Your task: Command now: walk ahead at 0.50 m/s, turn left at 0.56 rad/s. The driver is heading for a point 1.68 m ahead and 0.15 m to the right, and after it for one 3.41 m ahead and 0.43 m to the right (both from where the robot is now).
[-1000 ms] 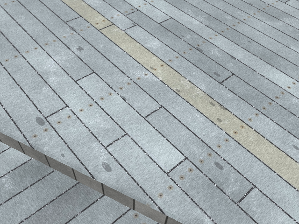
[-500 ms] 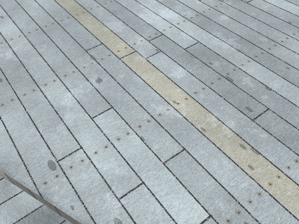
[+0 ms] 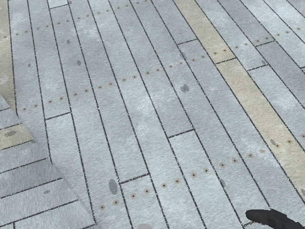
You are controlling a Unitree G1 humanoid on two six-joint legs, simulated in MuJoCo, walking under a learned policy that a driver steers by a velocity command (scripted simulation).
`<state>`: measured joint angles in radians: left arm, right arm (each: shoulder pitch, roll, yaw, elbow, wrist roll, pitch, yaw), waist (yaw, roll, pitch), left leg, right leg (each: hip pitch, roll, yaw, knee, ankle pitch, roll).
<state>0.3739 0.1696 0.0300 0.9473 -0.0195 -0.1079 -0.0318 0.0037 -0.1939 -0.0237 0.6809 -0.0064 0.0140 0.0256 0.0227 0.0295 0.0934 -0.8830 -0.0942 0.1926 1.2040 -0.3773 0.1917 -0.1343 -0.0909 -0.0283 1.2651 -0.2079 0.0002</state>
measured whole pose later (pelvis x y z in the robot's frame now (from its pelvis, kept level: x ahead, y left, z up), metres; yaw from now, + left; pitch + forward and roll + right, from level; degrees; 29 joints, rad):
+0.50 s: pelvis +0.34 +0.01 +0.11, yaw +6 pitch +4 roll -1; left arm 0.00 0.27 0.00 0.68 0.02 -0.05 -0.08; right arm 0.54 -0.26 -0.01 0.95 -0.05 -0.16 0.08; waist -0.04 -0.02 -0.02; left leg 0.11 -0.12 -0.05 0.30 -0.43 0.11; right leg -0.68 0.03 -0.02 0.60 0.12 -0.04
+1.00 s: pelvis +0.56 +0.05 +0.12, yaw -11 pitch +3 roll -1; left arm 0.21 0.33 0.07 0.70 0.01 -0.10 -0.06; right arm 0.15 -0.31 -0.01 0.70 -0.01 -0.10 -0.03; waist 0.02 -0.01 -0.01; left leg -0.36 0.02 -0.01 0.47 -0.16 0.01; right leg -0.36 0.14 0.19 0.70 -0.43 0.00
